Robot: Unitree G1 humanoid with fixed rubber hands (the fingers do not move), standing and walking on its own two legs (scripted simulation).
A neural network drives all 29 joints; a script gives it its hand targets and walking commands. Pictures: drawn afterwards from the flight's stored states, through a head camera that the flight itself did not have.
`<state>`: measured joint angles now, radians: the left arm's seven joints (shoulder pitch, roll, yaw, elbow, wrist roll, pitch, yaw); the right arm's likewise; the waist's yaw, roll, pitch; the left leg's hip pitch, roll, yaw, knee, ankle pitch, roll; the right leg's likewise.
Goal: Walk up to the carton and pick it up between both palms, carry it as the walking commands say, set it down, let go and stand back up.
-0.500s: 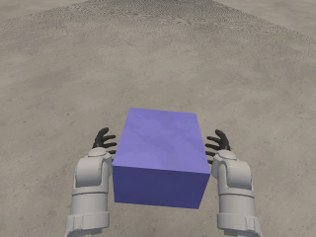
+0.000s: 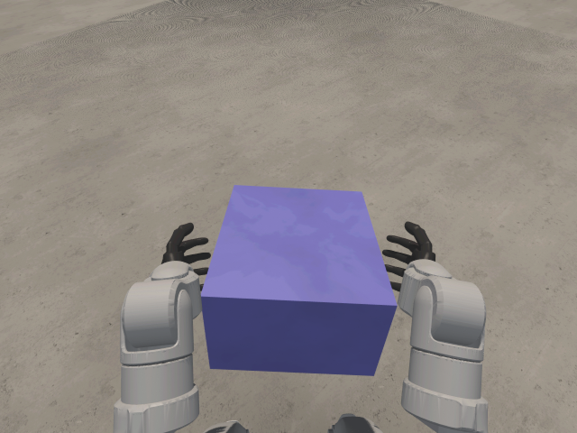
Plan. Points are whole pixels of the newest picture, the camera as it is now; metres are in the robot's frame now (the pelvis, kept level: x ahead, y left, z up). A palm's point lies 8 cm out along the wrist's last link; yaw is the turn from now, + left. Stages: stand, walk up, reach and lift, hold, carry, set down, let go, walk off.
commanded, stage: carry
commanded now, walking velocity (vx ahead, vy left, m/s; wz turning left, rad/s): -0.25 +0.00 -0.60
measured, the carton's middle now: (295, 268) +0.36 -0.01 +0.00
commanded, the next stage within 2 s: none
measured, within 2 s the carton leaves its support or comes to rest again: neither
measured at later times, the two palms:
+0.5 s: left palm (210, 327) +0.23 +0.10 +0.08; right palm (478, 397) +0.15 -0.20 +0.06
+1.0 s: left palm out of the picture +0.09 +0.14 +0.06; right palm out of the picture -0.04 -0.13 +0.08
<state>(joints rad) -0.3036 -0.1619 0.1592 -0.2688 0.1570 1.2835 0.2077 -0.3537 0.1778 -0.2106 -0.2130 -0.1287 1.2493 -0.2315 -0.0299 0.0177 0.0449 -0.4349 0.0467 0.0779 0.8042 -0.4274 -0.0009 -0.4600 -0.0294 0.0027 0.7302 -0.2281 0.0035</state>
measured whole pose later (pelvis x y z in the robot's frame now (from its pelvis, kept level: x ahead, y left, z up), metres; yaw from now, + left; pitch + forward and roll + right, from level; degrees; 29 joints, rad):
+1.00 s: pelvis -0.25 +0.14 +0.00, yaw -27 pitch +0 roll +0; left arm -0.34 -0.17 0.18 -0.38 0.16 1.28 0.23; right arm -0.40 0.20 -0.21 -0.27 -0.13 1.20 -0.22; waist -0.03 -0.08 0.18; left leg -0.38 0.10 0.12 0.75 -0.37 -0.02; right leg -0.68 0.00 -0.02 1.07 -0.33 0.02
